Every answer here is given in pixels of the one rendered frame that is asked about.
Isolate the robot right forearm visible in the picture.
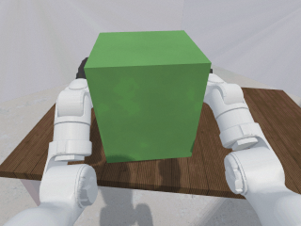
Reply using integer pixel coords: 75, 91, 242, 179
203, 73, 285, 183

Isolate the carton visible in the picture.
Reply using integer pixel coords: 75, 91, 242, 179
84, 30, 212, 163

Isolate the left robot hand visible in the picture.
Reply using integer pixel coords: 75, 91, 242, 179
75, 57, 88, 79

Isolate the robot left forearm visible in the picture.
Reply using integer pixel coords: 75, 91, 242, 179
40, 78, 93, 189

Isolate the robot right upper arm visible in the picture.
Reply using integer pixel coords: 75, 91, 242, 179
224, 146, 301, 226

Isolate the table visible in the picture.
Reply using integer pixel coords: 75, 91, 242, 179
0, 87, 301, 206

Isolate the robot left upper arm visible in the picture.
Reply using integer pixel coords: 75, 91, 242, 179
3, 164, 98, 226

